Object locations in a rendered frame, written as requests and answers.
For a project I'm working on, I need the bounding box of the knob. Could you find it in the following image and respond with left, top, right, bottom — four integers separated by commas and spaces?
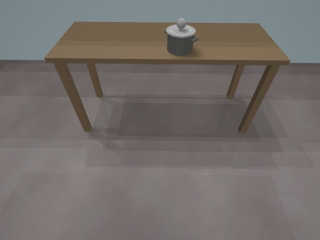
176, 18, 187, 29

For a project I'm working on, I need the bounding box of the lid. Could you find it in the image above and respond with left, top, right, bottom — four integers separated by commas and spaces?
166, 24, 196, 38

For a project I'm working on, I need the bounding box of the table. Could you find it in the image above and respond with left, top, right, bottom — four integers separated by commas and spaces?
44, 21, 291, 134

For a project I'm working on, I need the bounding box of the pot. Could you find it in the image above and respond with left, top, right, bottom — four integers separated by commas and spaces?
164, 30, 199, 56

